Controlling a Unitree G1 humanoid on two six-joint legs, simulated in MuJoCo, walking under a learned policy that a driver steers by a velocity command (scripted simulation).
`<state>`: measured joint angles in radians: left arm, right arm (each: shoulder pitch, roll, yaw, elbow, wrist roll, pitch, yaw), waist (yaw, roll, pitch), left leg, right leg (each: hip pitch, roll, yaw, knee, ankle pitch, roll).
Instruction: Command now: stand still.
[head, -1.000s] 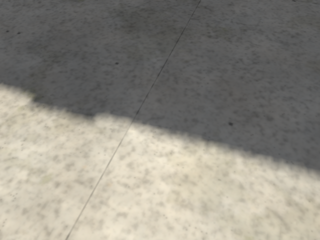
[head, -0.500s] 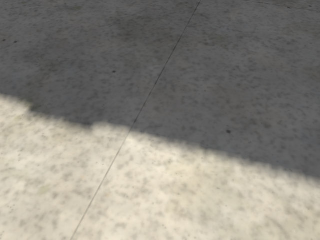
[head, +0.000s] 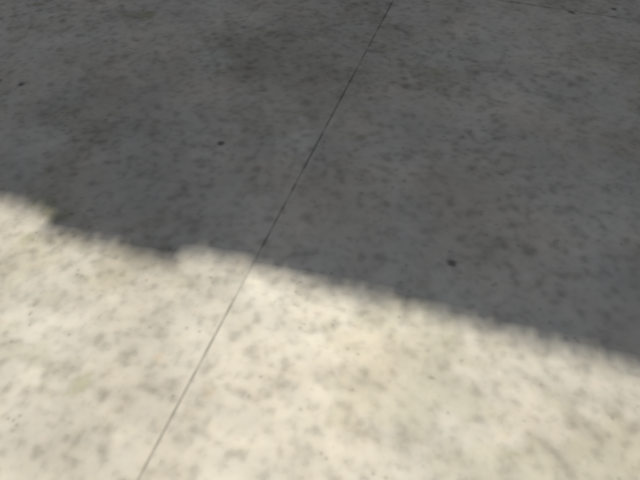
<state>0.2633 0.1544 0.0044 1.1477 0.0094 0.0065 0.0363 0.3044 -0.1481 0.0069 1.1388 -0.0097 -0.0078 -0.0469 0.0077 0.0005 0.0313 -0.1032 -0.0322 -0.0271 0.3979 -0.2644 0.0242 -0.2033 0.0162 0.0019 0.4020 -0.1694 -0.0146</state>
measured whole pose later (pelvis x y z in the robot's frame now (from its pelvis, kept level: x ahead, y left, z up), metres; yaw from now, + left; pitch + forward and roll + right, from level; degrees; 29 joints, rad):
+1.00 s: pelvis +0.21 -0.05 -0.01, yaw +0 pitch +1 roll +0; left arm 0.54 0.11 0.00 1.13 0.02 -0.10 0.02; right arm 0.06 -0.18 -0.04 0.96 -0.02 -0.04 0.03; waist 0.05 0.02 0.03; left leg -0.63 0.04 0.09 0.76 -0.11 0.06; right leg 0.11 0.07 -0.05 0.18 -0.32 -0.08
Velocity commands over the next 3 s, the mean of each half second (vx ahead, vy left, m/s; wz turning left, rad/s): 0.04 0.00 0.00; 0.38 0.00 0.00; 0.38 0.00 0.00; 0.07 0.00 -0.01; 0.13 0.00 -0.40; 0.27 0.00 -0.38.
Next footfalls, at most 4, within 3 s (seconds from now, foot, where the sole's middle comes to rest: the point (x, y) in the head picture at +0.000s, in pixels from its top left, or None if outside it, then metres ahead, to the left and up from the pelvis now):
1.12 left None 0.46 0.03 -0.78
1.60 right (391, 418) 0.66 -0.12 -0.78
1.90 left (299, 447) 0.60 0.08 -0.78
2.76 left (328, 336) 0.88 0.02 -0.78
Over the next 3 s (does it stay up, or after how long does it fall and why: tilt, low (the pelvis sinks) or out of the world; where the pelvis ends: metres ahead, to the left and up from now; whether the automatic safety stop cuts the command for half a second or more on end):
stays up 0.79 -0.04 0.00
